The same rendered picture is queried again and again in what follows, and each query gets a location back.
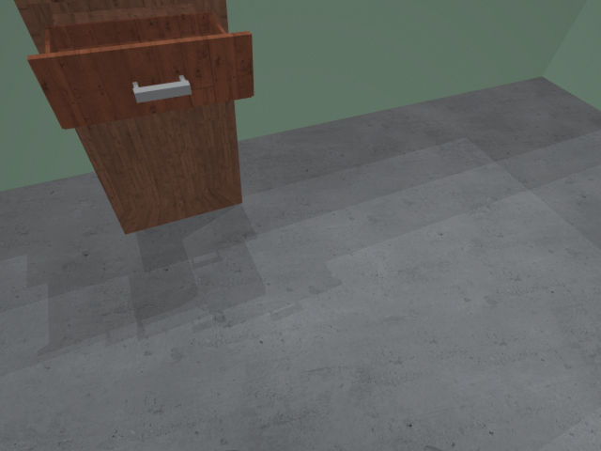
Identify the drawer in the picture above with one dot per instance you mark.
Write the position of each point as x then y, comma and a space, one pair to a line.
88, 69

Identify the handle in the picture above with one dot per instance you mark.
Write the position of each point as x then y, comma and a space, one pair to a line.
163, 91

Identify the cabinet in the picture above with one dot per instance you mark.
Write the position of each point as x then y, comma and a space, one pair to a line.
159, 168

